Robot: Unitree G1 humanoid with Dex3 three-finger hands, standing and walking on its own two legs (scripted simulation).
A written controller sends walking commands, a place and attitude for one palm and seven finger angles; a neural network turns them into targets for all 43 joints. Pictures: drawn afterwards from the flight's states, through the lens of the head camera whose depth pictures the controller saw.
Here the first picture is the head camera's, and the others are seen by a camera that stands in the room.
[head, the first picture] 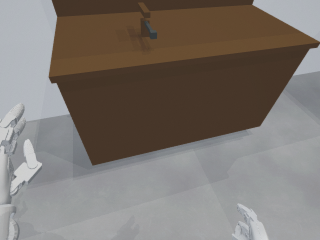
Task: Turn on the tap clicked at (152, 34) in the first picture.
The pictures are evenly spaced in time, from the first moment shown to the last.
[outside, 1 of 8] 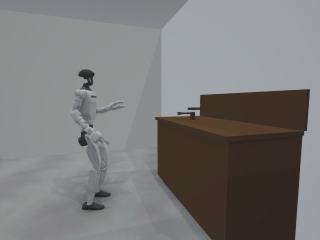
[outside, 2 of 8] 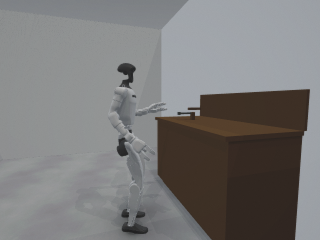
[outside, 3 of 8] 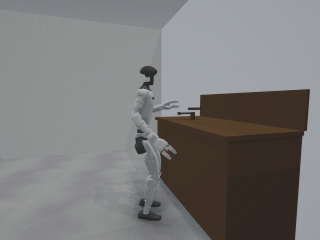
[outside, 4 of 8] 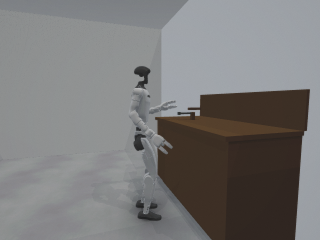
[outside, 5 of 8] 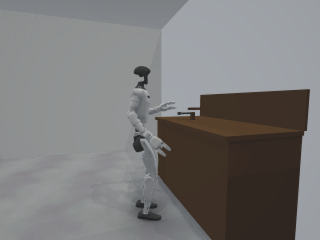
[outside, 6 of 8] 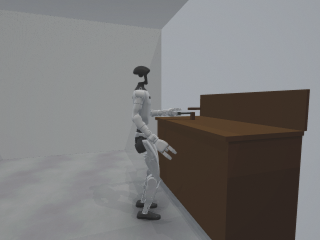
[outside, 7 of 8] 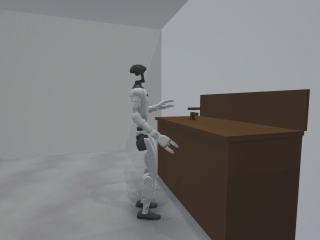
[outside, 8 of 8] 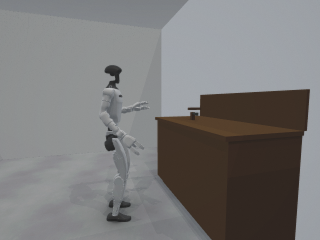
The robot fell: no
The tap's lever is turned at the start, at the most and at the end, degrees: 0 76 76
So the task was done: yes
